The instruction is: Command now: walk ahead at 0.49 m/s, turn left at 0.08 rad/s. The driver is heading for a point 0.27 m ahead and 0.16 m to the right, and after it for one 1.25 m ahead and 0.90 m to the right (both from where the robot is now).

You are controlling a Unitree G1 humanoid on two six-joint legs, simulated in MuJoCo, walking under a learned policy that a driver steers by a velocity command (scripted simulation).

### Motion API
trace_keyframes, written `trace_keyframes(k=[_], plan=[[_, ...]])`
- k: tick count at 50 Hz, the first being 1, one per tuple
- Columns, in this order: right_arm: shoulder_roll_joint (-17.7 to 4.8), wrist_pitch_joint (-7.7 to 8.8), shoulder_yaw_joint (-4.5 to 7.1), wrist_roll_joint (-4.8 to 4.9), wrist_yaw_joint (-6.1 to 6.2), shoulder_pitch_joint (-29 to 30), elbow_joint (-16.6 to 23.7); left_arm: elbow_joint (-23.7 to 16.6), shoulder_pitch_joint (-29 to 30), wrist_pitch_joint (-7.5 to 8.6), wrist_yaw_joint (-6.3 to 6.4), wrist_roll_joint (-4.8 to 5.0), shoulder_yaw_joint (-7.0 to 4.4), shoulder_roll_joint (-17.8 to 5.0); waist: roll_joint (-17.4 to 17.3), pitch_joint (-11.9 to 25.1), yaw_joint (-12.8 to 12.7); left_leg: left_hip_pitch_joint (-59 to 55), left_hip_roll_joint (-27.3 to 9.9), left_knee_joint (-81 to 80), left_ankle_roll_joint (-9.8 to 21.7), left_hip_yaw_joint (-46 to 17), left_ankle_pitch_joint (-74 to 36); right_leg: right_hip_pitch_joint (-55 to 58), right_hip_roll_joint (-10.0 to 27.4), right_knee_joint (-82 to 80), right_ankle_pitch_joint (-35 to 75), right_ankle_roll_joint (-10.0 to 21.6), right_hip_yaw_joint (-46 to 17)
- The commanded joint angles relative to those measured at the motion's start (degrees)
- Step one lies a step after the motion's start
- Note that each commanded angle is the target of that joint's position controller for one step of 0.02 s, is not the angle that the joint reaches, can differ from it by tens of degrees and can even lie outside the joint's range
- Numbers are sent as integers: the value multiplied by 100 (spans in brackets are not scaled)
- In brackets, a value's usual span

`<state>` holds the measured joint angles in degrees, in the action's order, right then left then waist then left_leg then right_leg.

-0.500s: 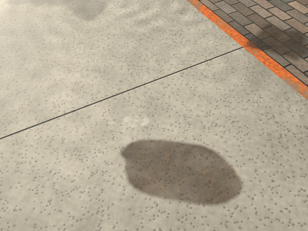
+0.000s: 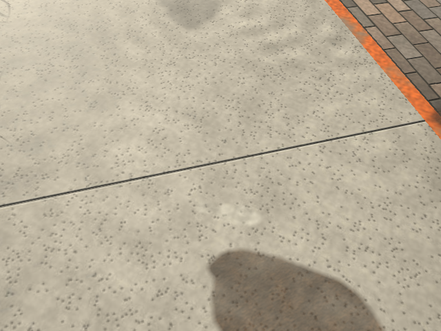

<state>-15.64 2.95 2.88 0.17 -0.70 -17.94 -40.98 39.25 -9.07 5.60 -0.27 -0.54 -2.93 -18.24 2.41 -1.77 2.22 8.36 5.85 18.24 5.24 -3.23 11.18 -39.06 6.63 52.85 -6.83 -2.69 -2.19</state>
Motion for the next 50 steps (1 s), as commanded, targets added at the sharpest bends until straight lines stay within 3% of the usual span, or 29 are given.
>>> trace_keyframes(k=[1,5,8,10,11,12,13,14,15,16,17,18,19,21,24,28,30,32,34,35,36,37,38,39,40,42,45,48,50], plan=[[-881,149,201,3,71,197,243,-278,234,30,-61,59,-11,-209,-622,47,15,225,-1272,-787,705,-440,-1832,333,-42,-1032,1269,36,141],[-1017,184,211,16,65,-212,-72,-464,918,61,-199,189,27,-190,-509,-279,307,-262,-1576,-986,618,-335,-1243,298,-208,-1916,1816,281,178],[-1010,93,213,-23,94,-283,-245,-574,1074,82,-331,134,22,-192,-410,-333,283,-972,-1743,-501,484,-85,-2442,128,-416,-2288,1266,511,204],[-1112,17,232,-45,164,-173,-222,-518,659,93,-386,65,-59,-348,-623,95,37,-1270,-1698,264,283,67,-4313,724,-753,-2270,796,669,407],[-1170,-33,245,-46,211,-75,-167,-406,162,88,-381,37,-154,-540,-726,462,-218,-1344,-1584,964,168,142,-5233,1289,-985,-2244,604,761,572],[-1165,-79,228,-36,252,80,-89,-267,-516,88,-341,30,-257,-730,-621,822,-628,-1040,-1353,2085,-39,354,-5389,2222,-1071,-2602,1130,906,593],[-950,-53,137,-167,290,-27,89,-235,-1180,60,-269,-15,-337,-1128,2,1575,-814,209,-1021,3875,-330,505,-3396,3989,-81,-2331,3071,1333,-643],[-299,30,-67,-258,176,-1032,133,-331,-1009,53,-271,-48,-328,-1443,1378,2474,-183,2577,112,6186,-860,205,2574,6173,1644,-2182,4580,2746,-3390],[-1024,81,37,-170,90,-746,14,-402,-1185,-56,-218,55,-284,-920,413,3086,-679,2676,-132,6527,-826,-571,2446,6204,1380,-2487,3726,2602,-3477],[-1100,91,81,37,60,-72,267,-508,-765,-131,-161,86,-237,-804,306,2231,-683,3046,-416,6376,-790,-558,2111,5539,1121,-2640,3301,2345,-2750],[-1043,76,56,12,96,275,355,-541,-480,-214,-112,126,-221,-703,-271,1543,-580,3114,-613,5990,-781,-390,1816,4633,845,-2859,2963,2116,-2301],[-1025,12,74,-40,143,444,410,-602,-285,-283,-67,124,-203,-682,-431,1036,-433,3005,-707,5662,-825,-317,1633,3766,714,-3075,2751,2049,-2095],[-986,-71,84,-48,164,361,441,-617,-202,-317,-44,52,-211,-723,-290,814,-218,2601,-770,5325,-841,-314,1514,3040,543,-3313,2502,2010,-1968],[-752,-166,36,-74,229,43,333,-640,32,-354,-38,8,-240,-752,36,680,12,2141,-727,4518,-965,-160,1463,2272,304,-3455,2581,1959,-1644],[-657,-203,12,-125,315,93,289,-593,0,-428,49,49,-317,-917,155,1023,-20,1847,-596,3712,-1129,-124,888,2090,157,-3287,2821,1867,-1475],[-650,-265,38,-62,292,596,410,-617,65,-641,162,125,-332,-913,365,1012,-163,1607,-465,2912,-1134,-221,241,1882,-108,-3300,670,1524,-1720],[-658,-224,57,-39,256,822,493,-621,27,-708,180,116,-338,-893,546,866,-247,1559,-407,2454,-1083,-277,309,1968,-126,-3249,66,1458,-2004],[-705,-132,100,-15,212,859,524,-632,-16,-744,180,119,-338,-857,690,834,-256,1394,-355,1840,-985,-308,420,2247,-93,-3015,230,1391,-2322],[-771,-33,174,-11,184,556,431,-657,53,-774,191,185,-301,-718,673,806,-48,675,-498,495,-776,-270,-359,2251,-317,-2571,252,1101,-2392],[-1131,-30,267,-98,218,442,460,-661,-197,-774,181,149,-222,-454,60,986,-162,10,-1486,208,-409,-1004,-641,1849,-639,-1810,-937,792,-2029],[-1585,-128,376,-254,248,705,482,-782,-516,-735,160,139,-181,-277,-1658,716,-549,-286,-2588,54,468,-2344,-1825,679,-1577,-783,-2683,423,-842],[-1285,-138,339,-298,238,610,510,-735,-486,-668,152,58,-315,-786,-1706,774,-308,-146,-3015,-9,1011,-2866,-2091,379,-1284,576,-3037,149,-630],[-999,-138,254,-257,256,746,577,-628,-485,-683,148,124,-422,-1030,-1216,708,-311,-43,-2755,101,927,-2334,-2020,380,-1109,1177,-2676,46,-664],[-842,-156,219,-181,265,958,601,-502,-543,-759,178,157,-446,-977,-933,593,-376,20,-2366,191,672,-1733,-1848,373,-1016,1439,-2352,-71,-575],[-760,-172,195,-103,282,1077,620,-465,-557,-834,208,144,-436,-885,-912,520,-360,7,-2169,222,538,-1374,-1767,284,-963,1665,-2076,-166,-510],[-750,-232,180,-100,321,1078,585,-535,-447,-903,186,181,-352,-594,-1025,395,-298,96,-1906,133,519,-782,-1933,334,-902,1594,-1742,-290,-230],[-851,-318,246,-131,368,822,487,-764,-26,-882,150,203,-280,-416,-1266,507,-43,-394,-2016,123,675,-529,-2082,344,-718,800,-1632,-376,-15],[-1055,-357,342,-91,339,880,459,-870,94,-871,67,170,-227,-333,-1341,661,12,-352,-2186,145,723,-284,-2172,980,-542,-92,-1663,-297,182],[-1142,-362,387,-47,292,929,433,-886,61,-889,20,169,-247,-394,-1398,684,8,-251,-2266,173,720,-162,-2177,1380,-548,-591,-1618,-200,356]])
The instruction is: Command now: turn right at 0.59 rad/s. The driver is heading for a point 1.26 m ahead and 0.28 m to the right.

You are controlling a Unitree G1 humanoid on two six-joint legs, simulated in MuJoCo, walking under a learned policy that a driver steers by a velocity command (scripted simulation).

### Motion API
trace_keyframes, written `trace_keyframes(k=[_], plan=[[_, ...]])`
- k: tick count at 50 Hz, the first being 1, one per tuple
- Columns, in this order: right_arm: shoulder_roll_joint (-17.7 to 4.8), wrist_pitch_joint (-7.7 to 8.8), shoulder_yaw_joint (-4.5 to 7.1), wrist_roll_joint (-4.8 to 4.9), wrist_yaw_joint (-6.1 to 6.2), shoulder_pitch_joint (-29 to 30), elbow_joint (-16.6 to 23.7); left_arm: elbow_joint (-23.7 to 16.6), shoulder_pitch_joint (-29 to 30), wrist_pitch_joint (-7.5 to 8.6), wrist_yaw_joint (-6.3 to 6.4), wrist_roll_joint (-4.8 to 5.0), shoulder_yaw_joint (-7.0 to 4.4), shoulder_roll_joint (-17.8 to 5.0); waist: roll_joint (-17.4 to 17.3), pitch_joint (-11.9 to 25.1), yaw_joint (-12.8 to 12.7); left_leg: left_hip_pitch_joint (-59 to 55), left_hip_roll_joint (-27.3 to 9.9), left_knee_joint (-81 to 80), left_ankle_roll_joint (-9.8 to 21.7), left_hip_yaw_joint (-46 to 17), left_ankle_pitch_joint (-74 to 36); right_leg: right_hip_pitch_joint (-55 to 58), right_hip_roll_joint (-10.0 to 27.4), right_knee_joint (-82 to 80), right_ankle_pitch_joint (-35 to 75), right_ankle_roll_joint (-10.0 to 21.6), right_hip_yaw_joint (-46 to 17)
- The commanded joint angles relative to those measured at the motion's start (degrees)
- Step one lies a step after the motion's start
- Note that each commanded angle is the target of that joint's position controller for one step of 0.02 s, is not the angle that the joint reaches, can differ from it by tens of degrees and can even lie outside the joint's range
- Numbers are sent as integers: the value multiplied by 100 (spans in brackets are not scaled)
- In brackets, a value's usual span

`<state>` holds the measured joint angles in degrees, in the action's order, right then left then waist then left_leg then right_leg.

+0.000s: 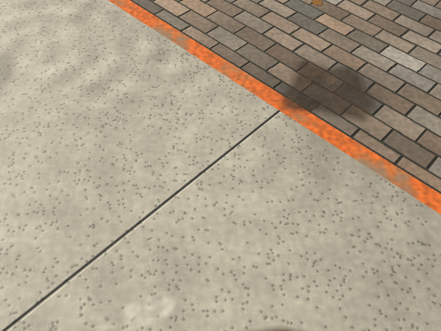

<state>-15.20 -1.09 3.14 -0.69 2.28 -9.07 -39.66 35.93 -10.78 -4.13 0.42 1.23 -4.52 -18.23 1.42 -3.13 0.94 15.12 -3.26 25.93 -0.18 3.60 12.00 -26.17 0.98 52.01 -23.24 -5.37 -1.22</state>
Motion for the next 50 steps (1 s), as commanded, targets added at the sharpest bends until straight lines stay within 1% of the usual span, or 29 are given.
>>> trace_keyframes(k=[1,3,5,6,7,8,9,10,11,12,14,18,25,27,28,29,30,31,32,34,36,38,41,44,46,47,48,49,50], plan=[[-1208,46,375,70,-30,41,278,-560,206,68,-72,-7,-107,-433,-1306,816,130,-933,-1404,-553,1246,-821,-2208,221,1,-760,67,130,322],[-1252,59,400,160,-57,115,238,-540,59,41,-123,-4,-142,-445,-1265,782,7,-884,-1446,-347,1112,-733,-2073,580,-35,-1519,413,331,428],[-1088,80,372,244,-66,2,115,-380,-358,44,-116,-32,-220,-512,-953,811,-200,-398,-1196,292,627,-335,-1423,1559,-234,-2734,1436,683,458],[-816,95,310,102,-95,-229,68,-388,-548,62,-50,-24,-344,-913,107,845,-150,592,-750,1424,80,227,-176,2468,445,-3071,2864,1012,-619],[-554,110,190,-163,-93,31,436,-567,-484,103,4,-114,-462,-1613,1797,715,-100,2325,162,2877,-470,390,2498,2825,1957,-3096,4451,2129,-2756],[-817,135,275,-83,-35,571,518,-560,-680,243,-38,-300,-388,-1311,1170,1052,-598,2381,247,3898,-464,-560,2758,2495,2113,-3238,4112,2658,-2910],[-922,114,321,46,-25,570,492,-499,-437,342,-35,-301,-308,-1139,873,857,-401,2421,141,4173,-380,-734,2307,2321,1790,-3262,3703,2412,-2377],[-926,92,350,59,6,429,374,-499,-93,381,-2,-187,-283,-998,636,714,-222,2421,83,4076,-348,-782,1802,2190,1434,-3231,3297,2071,-2002],[-970,75,376,11,42,367,313,-527,136,371,31,-78,-227,-855,586,666,-147,2421,62,3934,-372,-815,1471,2136,1276,-3205,3241,1881,-1853],[-960,74,386,-18,43,293,282,-538,245,349,71,-53,-186,-807,620,702,-72,2171,136,3986,-423,-779,1212,1946,1140,-3185,3501,1840,-1715],[-826,97,356,26,-1,177,246,-526,222,311,120,-96,-164,-782,604,854,-26,1918,279,3815,-491,-726,901,1904,1001,-3164,3566,1850,-1623],[-646,123,273,56,-45,431,314,-464,92,269,174,-67,-217,-906,643,812,-172,1682,394,2527,-544,-798,733,1992,897,-3077,2946,1825,-1883],[-739,246,304,135,-186,389,374,-487,264,186,85,-32,-263,-1000,820,749,-208,740,617,1082,-382,-891,941,1687,809,-2881,2736,1811,-2816],[-724,301,330,135,-224,110,304,-513,452,157,97,40,-250,-954,780,810,0,166,624,55,-262,-826,327,1614,610,-2648,2736,1608,-2903],[-789,318,365,106,-217,-54,248,-520,466,148,120,72,-225,-869,667,840,81,-368,444,-534,-156,-847,-369,1345,409,-2463,2300,1378,-2798],[-1123,300,437,17,-181,-184,279,-510,212,156,122,8,-154,-612,-82,1052,-32,-1095,-525,-684,199,-1626,-875,759,21,-1676,959,1044,-2314],[-1543,239,504,-116,-173,-2,284,-605,23,194,130,33,-150,-540,-1653,699,-315,-1149,-1562,-881,1112,-2965,-1942,-457,-980,-645,-1058,661,-1085],[-1243,265,442,-163,-168,66,388,-495,-88,237,142,-73,-309,-1040,-1431,681,-190,-818,-2083,-907,1687,-3292,-2077,-593,-635,792,-1464,360,-944],[-940,276,336,-113,-137,299,453,-367,-151,228,129,-40,-396,-1218,-1040,596,-269,-626,-1796,-837,1588,-2782,-1896,-550,-497,1357,-1091,260,-943],[-747,252,267,43,-102,547,463,-178,-225,134,163,-56,-358,-923,-824,421,-284,-636,-1166,-737,1202,-1986,-1472,-677,-488,1755,-480,78,-876],[-748,212,228,47,-76,402,399,-208,-102,113,145,-19,-256,-615,-883,386,-167,-674,-953,-732,1236,-1553,-1896,-610,-524,1597,-268,-25,-695],[-769,175,228,18,-62,207,325,-293,115,139,145,-14,-174,-451,-1026,521,-24,-1044,-937,-668,1301,-1420,-2045,-531,-429,877,-234,-78,-549],[-909,123,252,52,-97,236,274,-340,247,157,101,-84,-34,-223,-1217,681,54,-993,-963,-578,1300,-1259,-2122,292,-152,-521,-355,-51,-221],[-1040,69,258,144,-143,107,165,-212,50,170,57,-49,-51,-321,-1244,675,34,-836,-985,-404,1274,-1311,-2153,1019,-206,-1876,281,63,101],[-869,101,172,218,-157,-100,23,-60,-227,188,36,-102,-54,-362,-989,605,-134,-413,-817,-218,884,-1188,-1784,1952,-214,-3412,1611,357,67],[-715,175,101,97,-192,-303,-18,-116,-285,192,75,-138,-81,-633,-464,817,-31,27,-600,60,434,-984,-1101,2661,336,-3320,2609,561,-610],[-414,268,1,-106,-242,-511,30,-180,-45,169,121,-205,-130,-1012,771,867,322,379,-20,353,-42,-391,290,2605,1081,-2996,3398,1047,-1362],[-465,265,-17,-119,-202,-176,44,-186,181,216,61,-246,-2,-499,808,844,123,-161,-44,124,-248,-429,621,1803,1155,-3069,2570,1413,-1398],[-597,252,5,-96,-191,26,42,-187,326,272,12,-266,64,-280,601,657,89,-284,-25,54,-320,-399,168,1697,823,-3114,1829,1271,-1200]])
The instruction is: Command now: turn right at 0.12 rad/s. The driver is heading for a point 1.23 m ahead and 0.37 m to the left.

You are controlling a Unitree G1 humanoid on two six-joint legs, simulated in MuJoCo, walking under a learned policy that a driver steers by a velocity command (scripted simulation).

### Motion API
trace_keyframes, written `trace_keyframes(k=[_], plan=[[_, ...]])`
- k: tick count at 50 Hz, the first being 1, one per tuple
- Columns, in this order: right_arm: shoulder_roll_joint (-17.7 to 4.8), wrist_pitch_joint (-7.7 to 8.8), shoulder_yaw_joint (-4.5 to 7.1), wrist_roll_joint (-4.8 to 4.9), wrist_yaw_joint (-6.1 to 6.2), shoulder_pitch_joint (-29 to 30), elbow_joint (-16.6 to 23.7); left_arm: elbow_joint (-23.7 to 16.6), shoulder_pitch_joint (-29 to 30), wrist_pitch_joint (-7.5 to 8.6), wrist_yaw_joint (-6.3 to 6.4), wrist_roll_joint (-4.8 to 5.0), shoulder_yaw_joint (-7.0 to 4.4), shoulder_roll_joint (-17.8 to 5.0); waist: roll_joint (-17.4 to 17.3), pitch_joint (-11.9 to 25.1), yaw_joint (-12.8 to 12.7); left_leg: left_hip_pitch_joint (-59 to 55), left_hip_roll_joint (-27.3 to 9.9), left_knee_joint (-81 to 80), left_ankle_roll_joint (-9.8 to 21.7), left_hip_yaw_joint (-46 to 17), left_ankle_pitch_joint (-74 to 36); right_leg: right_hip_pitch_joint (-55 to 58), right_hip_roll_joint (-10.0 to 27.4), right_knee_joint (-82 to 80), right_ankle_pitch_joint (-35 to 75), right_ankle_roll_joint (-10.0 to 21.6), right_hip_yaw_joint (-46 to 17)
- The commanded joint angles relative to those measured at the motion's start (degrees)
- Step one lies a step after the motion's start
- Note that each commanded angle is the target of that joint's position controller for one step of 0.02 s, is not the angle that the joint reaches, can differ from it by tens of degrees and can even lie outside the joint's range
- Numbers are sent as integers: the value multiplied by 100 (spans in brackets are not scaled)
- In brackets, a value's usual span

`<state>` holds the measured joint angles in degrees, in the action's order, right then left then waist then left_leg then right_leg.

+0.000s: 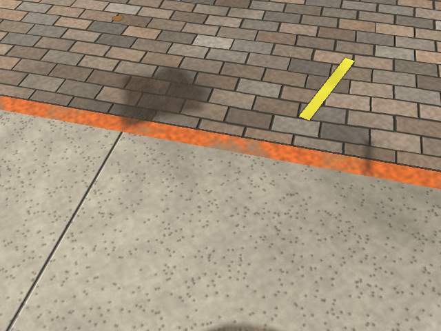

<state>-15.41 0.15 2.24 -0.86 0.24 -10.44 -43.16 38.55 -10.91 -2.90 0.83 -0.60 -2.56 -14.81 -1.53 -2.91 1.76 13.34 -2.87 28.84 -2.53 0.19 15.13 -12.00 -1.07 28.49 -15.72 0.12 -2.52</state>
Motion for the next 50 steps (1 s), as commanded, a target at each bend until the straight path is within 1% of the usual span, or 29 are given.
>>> trace_keyframes(k=[1,2,4,11,18,19,20,21,22,23,24,26,27,28,29,30,31,32,33,34,35,36,37,38,40,41,44,47,50], plan=[[-601,115,100,-63,27,246,348,-373,274,191,-43,-109,-132,-627,889,565,-78,-141,-36,-228,-107,-15,-407,237,825,-775,756,541,-942],[-679,86,123,-42,54,210,295,-347,225,234,-53,-100,-135,-699,886,432,-119,-126,-37,-222,-106,-21,-533,162,757,-807,754,452,-903],[-684,60,120,-10,72,93,224,-245,123,293,-46,-60,-104,-687,823,288,-80,-193,-84,-334,-88,-79,-677,61,707,-782,949,382,-868],[-669,60,117,13,128,-115,-152,-63,131,297,-22,-36,-61,-583,400,245,-83,-339,-129,-476,-155,-67,-849,95,560,-737,1106,365,-749],[-715,54,122,34,190,-211,-464,258,83,303,-21,-6,-73,-543,240,331,-75,-455,-155,-513,-174,-45,-995,204,432,-661,1469,338,-582],[-677,44,113,39,200,-282,-534,344,-6,291,-6,4,-81,-547,290,450,-83,-479,-63,-438,-170,81,-616,255,387,-729,879,362,-556],[-654,35,114,69,213,-278,-573,396,-59,265,14,32,-115,-630,388,393,-132,-313,93,-205,-144,268,-22,219,382,-849,-175,457,-638],[-640,44,116,107,222,-193,-556,438,-177,240,26,63,-173,-799,579,208,-241,62,245,180,-95,438,537,130,521,-1097,-1489,637,-934],[-601,82,107,134,221,-31,-469,477,-312,240,30,81,-217,-954,847,-78,-353,604,321,591,-21,471,854,65,851,-1440,-2505,878,-1472],[-572,150,95,171,206,149,-359,519,-444,271,32,105,-253,-1074,1083,-358,-442,1012,277,951,100,350,1042,-38,1225,-1741,-2982,1134,-2053],[-579,241,98,222,173,266,-275,565,-539,335,43,118,-263,-1091,1237,-530,-473,1326,126,1333,255,94,1215,-69,1522,-1929,-2961,1319,-2493],[-637,418,120,308,52,235,-236,591,-523,463,50,151,-247,-973,1278,-531,-398,1814,-135,1578,555,-206,1620,336,1804,-1924,-2370,1440,-2671],[-631,491,113,317,-17,149,-269,561,-397,485,48,198,-242,-942,1130,-454,-308,1668,-188,1228,667,-202,1558,418,1756,-1850,-2027,1360,-2446],[-604,543,111,307,-70,-71,-387,507,-159,481,41,238,-242,-953,962,-317,-138,1058,-119,651,731,-57,1055,210,1550,-1730,-1588,1208,-2020],[-563,574,126,267,-103,-548,-639,446,129,456,30,267,-243,-974,826,-107,138,-42,108,-33,716,232,120,-298,1224,-1484,-1141,1019,-1469],[-599,567,180,196,-112,-1108,-937,434,174,443,21,218,-215,-860,652,130,343,-1084,358,-181,589,368,-435,-809,891,-1001,-850,845,-1037],[-774,557,246,171,-99,-1692,-1107,387,230,468,3,132,-113,-521,64,305,535,-1866,-114,-480,653,-370,-91,-1422,449,142,-609,547,-466],[-1493,575,392,175,-101,-2156,-1080,130,297,554,15,84,-30,-235,-1532,409,617,-2373,-1523,-1557,1326,-2863,984,-2512,-279,2091,-1139,83,268],[-1297,621,299,100,-143,-1959,-1011,107,220,652,33,220,-135,-605,-1201,213,479,-2072,-2033,-2013,1848,-4062,1784,-3036,-178,3193,-1802,89,-274],[-1017,655,215,129,-126,-1477,-875,191,39,728,-6,329,-173,-741,-742,-285,234,-1883,-1929,-2024,1780,-3603,2015,-3443,186,3599,-1266,206,-465],[-854,662,173,124,-119,-1211,-778,297,-33,779,-42,323,-178,-763,-556,-416,143,-1825,-1629,-2034,1571,-2980,1690,-3525,396,3631,-686,288,-349],[-824,653,148,110,-128,-1090,-742,324,41,819,-56,258,-197,-757,-401,-427,106,-1848,-1443,-2057,1410,-2512,1031,-3582,541,3492,-223,321,-266],[-674,631,88,84,-134,-1098,-743,329,144,826,-86,199,-224,-766,-388,-366,101,-1823,-1243,-2049,1251,-2005,167,-3434,659,3292,135,317,-201],[-560,597,44,67,-136,-1211,-775,345,165,818,-137,172,-216,-683,-466,-245,103,-1811,-1061,-2022,1164,-1591,-639,-3254,673,3166,384,280,-70],[-592,547,32,88,-108,-1456,-856,313,278,778,-203,134,-173,-473,-433,-97,130,-1857,-919,-1958,1191,-1082,-2012,-3214,639,2945,686,128,165],[-643,520,36,86,-81,-1512,-875,249,430,758,-214,132,-148,-400,-362,-111,146,-1794,-880,-1992,1216,-918,-2336,-3219,623,2709,827,49,239],[-729,454,28,76,20,-1519,-879,-7,1105,771,-239,160,-49,-212,-290,-301,255,-1341,-679,-2216,1153,-507,-2412,-2856,496,1486,1503,-88,426],[-801,445,40,110,75,-1795,-983,-183,1653,816,-309,196,-5,-194,-319,-488,386,-1242,-750,-2395,1170,-406,-2183,-2460,331,593,2009,-63,549],[-828,410,79,161,84,-1888,-1070,-322,1960,872,-392,221,-1,-275,-333,-591,307,-1700,-1010,-2230,1212,-389,-2536,-2451,277,141,1943,139,446]])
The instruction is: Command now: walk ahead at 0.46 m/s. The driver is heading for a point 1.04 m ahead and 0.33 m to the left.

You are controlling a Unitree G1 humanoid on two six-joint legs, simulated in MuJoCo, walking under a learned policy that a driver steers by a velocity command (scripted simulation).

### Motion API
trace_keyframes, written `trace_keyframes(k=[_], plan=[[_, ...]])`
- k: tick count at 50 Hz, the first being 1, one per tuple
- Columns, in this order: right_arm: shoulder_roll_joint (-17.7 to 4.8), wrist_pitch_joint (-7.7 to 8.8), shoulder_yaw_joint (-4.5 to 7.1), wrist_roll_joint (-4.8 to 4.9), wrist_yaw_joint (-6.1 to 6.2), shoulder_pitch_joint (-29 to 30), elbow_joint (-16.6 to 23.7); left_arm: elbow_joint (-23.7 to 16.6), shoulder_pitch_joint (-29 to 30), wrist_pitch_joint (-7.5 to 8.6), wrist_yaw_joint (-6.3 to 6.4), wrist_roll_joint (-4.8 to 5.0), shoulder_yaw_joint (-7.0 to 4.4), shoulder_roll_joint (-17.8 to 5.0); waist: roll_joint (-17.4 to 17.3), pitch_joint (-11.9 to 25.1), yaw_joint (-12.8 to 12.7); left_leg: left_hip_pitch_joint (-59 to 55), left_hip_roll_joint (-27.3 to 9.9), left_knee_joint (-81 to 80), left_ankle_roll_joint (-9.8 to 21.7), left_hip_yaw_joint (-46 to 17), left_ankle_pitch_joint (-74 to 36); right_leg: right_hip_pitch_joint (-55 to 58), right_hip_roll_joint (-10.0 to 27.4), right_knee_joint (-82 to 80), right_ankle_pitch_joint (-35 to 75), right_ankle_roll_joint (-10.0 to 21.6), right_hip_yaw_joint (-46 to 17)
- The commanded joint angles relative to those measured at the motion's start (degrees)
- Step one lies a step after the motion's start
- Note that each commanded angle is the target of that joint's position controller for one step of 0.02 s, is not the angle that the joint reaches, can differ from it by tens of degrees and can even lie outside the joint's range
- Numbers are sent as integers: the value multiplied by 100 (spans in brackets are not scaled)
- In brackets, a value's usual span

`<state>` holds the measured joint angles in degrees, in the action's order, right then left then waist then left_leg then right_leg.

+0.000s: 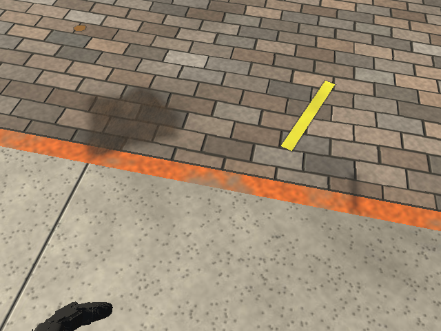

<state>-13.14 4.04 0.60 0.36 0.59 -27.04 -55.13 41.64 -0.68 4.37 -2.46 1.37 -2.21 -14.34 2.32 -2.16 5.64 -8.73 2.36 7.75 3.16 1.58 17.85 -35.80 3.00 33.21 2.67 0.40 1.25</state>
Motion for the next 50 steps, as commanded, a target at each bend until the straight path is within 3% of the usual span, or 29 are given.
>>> trace_keyframes(k=[1,3,4,5,6,7,8,9,10,11,12,14,17,21,24,27,30,31,32,33,34,35,36,37,38,39,42,47,50], plan=[[-1083,4,266,47,54,-189,128,-649,935,164,-87,20,-53,-390,-731,-599,-176,308,-1614,43,616,-508,-3222,8,-164,-421,-33,212,57],[-1226,-43,332,16,70,-61,171,-551,503,167,-75,0,-156,-641,-905,-118,-527,-41,-1683,744,514,-463,-5060,696,-412,-407,-427,432,173],[-1273,-101,355,-17,74,17,198,-369,-150,148,-35,4,-259,-843,-1001,360,-879,-76,-1609,1539,444,-378,-6011,1501,-590,-405,-565,592,293],[-1235,-148,334,-47,78,115,256,-70,-1133,114,32,7,-376,-1058,-953,954,-1361,472,-1396,2705,284,-247,-6092,2916,-533,-487,-347,792,240],[-1008,-136,239,-159,86,49,408,165,-2206,63,117,-82,-462,-1428,-256,1825,-1620,1950,-1064,4502,167,-170,-4008,4885,625,-193,-528,1156,-1122],[-103,-27,7,-86,-20,-842,368,311,-2363,76,52,-101,-462,-1536,1299,2679,-1006,4014,143,6394,-129,-557,1283,6478,1943,-954,-2124,2135,-4096],[-844,126,171,101,-60,-183,401,322,-2131,81,67,-47,-323,-944,670,2029,-1272,4603,-86,6951,-12,-1116,1440,5879,1722,-1603,-2769,1854,-4300],[-1110,220,267,265,-80,453,654,271,-1595,93,92,-46,-264,-807,470,1018,-1119,4891,-367,6905,53,-918,900,4928,1559,-1820,-2469,1619,-3366],[-1048,270,255,241,-44,753,717,235,-1196,123,83,-73,-241,-753,-129,553,-914,4675,-659,6615,42,-778,370,4025,1359,-2021,-1714,1503,-2732],[-993,260,292,157,-18,836,715,220,-984,158,63,-131,-215,-644,-247,297,-727,4472,-833,6341,-14,-713,65,3409,1144,-2161,-1090,1443,-2224],[-900,201,294,117,-21,660,689,250,-896,190,56,-202,-190,-566,-71,327,-521,4108,-989,6209,-48,-760,-122,3032,993,-2320,-837,1412,-1900],[-686,79,266,78,-13,521,676,353,-896,243,35,-140,-186,-553,43,255,-369,3919,-1102,5875,-164,-680,-170,2588,886,-2596,-671,1482,-1527],[-680,-4,249,-11,16,1148,962,540,-1093,277,100,-122,-226,-783,27,-114,-439,4367,-1234,5050,-397,-560,-703,2250,828,-2871,-542,1518,-1120],[-557,69,172,9,-68,1924,1162,677,-1353,222,200,-119,-249,-992,-28,-175,-737,4263,-1052,3367,-412,-308,-2172,2432,573,-2873,-243,1218,-367],[-552,83,139,86,-152,2431,1357,887,-1745,192,205,-82,-265,-1108,-56,-192,-977,4250,-895,2822,-326,-241,-2487,2966,783,-2823,-314,1142,-164],[-650,80,156,109,-261,2776,1620,1029,-1901,74,224,-62,-281,-1116,-67,-259,-1012,4643,-804,2526,-97,-334,-2027,3842,1097,-2516,-77,998,-47],[-850,65,249,77,-364,2480,1716,985,-1728,-68,273,-66,-330,-1267,110,35,-720,4132,-485,2454,181,-6,-1165,4308,1198,-1631,1751,774,176],[-1024,45,363,66,-362,1863,1598,929,-1588,-131,302,-78,-335,-1300,112,423,-354,3299,-242,2344,311,200,-1126,4206,1066,-735,2701,640,389],[-1358,19,557,86,-314,944,1356,838,-1627,-176,359,-132,-285,-1186,-80,967,22,1965,-88,2275,491,120,-1264,3621,797,568,2755,437,642],[-2054,-21,761,38,-238,215,1303,574,-2063,-87,354,-236,-109,-733,-1151,1751,10,-287,-1420,2257,1302,-2180,-1044,1443,200,2813,733,78,788],[-1913,-10,700,123,-261,231,1375,546,-2122,118,265,-261,25,-440,-1731,2354,-133,-1399,-2224,1128,2022,-4832,-159,-211,-772,4178,-3371,-108,-107],[-1496,9,567,66,-262,313,1407,460,-1685,303,165,-48,-118,-1023,-1284,1963,41,-1190,-2114,906,1718,-4452,194,-840,-365,4536,-3243,65,-782],[-1302,26,523,19,-239,601,1475,316,-1267,402,137,76,-116,-1072,-922,1288,-26,-471,-1884,898,1501,-3609,-144,-952,-107,4340,-2775,183,-688],[-1205,36,494,-5,-236,958,1559,282,-1102,430,168,2,-110,-1010,-375,786,-237,400,-1651,821,1373,-2977,-806,-770,113,3813,-2391,178,-627],[-1039,49,440,-42,-225,1222,1658,304,-1091,389,210,-112,-164,-1060,-305,607,-429,997,-1464,713,1268,-2555,-1416,-372,299,3315,-2134,141,-645],[-1006,43,424,-76,-218,1348,1737,289,-1130,321,214,-168,-173,-1020,-430,527,-569,1383,-1337,583,1273,-2414,-1750,-64,337,3112,-2005,78,-651],[-1163,62,485,3,-135,1239,1745,206,-1103,165,249,-246,-157,-817,-492,408,-662,1902,-1159,384,1366,-1972,-2378,70,258,2424,-1595,-226,-517],[-1299,-7,547,66,23,798,1620,-160,-26,181,232,-202,-86,-596,-632,177,-307,2199,-746,433,965,-1587,-1800,327,-90,337,111,-410,-467],[-1324,-45,568,97,41,522,1504,-353,409,234,176,-134,-88,-637,-711,121,-156,2085,-835,573,847,-1863,-1501,599,-246,-236,423,-345,-514]])
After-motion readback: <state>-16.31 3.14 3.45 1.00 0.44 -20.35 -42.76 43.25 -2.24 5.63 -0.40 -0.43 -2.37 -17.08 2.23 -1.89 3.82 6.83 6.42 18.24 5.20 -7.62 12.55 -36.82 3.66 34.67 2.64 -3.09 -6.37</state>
